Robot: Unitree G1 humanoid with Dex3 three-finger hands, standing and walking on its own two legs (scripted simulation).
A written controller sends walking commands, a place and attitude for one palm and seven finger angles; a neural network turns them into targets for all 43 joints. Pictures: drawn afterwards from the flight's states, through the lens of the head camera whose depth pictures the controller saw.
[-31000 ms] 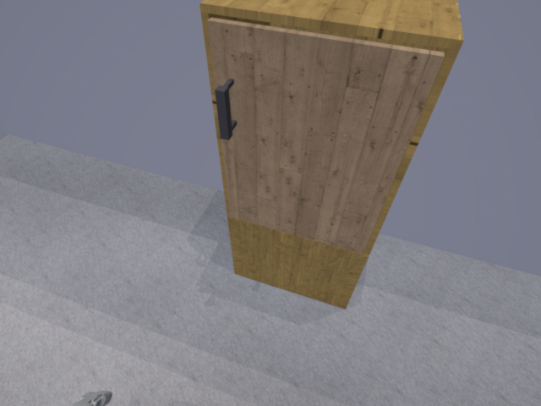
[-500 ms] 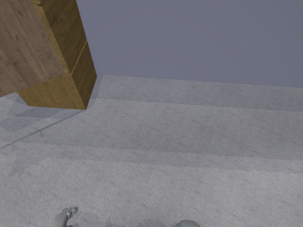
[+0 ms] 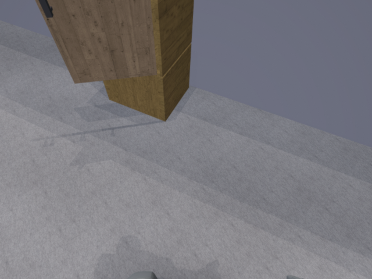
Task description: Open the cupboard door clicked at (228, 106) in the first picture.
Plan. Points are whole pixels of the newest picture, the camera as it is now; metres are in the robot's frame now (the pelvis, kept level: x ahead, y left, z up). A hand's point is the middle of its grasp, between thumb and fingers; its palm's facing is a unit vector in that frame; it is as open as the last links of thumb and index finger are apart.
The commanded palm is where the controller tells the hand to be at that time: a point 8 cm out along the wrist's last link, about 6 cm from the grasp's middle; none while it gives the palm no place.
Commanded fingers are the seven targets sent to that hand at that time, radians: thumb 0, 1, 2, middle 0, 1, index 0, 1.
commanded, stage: turn to face it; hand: left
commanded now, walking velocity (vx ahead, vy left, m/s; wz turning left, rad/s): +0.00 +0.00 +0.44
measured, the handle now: out of the picture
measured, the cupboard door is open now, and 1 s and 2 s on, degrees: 37 37 37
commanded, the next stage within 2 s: take the last steps up to it in 0.46 s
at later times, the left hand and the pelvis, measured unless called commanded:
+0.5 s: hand out of the picture +0.06 +0.18 -0.15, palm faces +0.17 -0.95 -0.26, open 7.4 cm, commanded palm none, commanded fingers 0.00 0.90 0.90 -0.20 -0.30 -0.20 -0.30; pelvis +0.01 -0.02 +0.00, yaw +9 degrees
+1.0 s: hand out of the picture -0.08 +0.20 -0.18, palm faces +0.40 -0.90 -0.17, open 7.4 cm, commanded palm none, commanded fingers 0.00 0.90 0.90 -0.20 -0.30 -0.20 -0.30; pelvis +0.06 +0.06 +0.00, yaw +18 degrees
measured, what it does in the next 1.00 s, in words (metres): steps on the spot, turning left: left foot, then right foot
